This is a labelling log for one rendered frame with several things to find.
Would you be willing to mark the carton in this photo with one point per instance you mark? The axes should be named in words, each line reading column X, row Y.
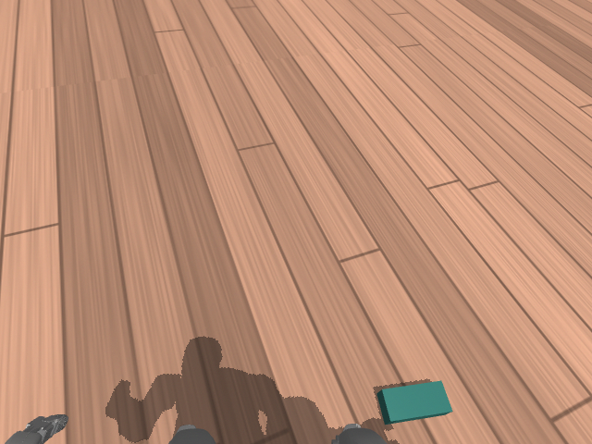
column 413, row 402

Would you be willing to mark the left robot hand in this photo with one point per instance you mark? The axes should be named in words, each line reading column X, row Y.
column 39, row 430

